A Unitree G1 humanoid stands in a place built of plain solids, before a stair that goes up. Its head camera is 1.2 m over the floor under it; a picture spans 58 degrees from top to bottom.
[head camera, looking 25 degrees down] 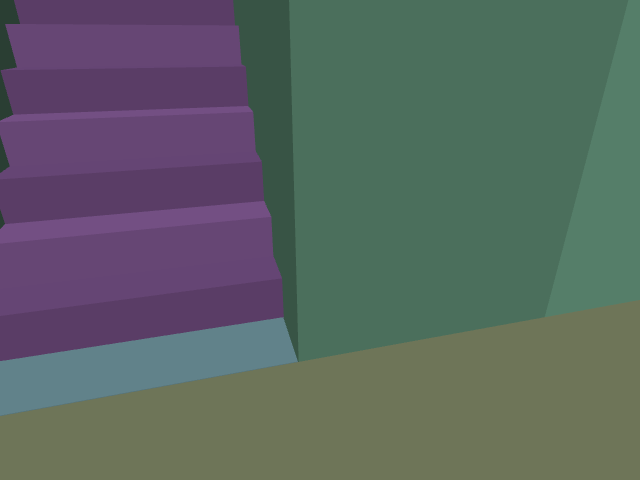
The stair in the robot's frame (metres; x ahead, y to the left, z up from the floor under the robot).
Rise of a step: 0.21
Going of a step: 0.23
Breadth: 1.20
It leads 15 degrees to the left of straight ahead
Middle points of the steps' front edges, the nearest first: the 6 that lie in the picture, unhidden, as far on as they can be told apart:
1.55 0.75 0.21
1.77 0.81 0.42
2.00 0.87 0.63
2.22 0.93 0.85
2.44 0.99 1.06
2.67 1.06 1.27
